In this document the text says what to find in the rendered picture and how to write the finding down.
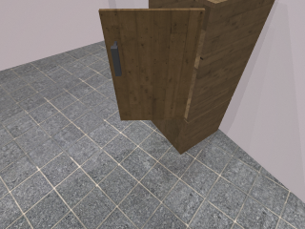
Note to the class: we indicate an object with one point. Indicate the cupboard door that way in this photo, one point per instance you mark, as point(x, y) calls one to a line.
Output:
point(157, 51)

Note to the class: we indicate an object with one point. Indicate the handle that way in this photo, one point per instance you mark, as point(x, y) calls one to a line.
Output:
point(116, 59)

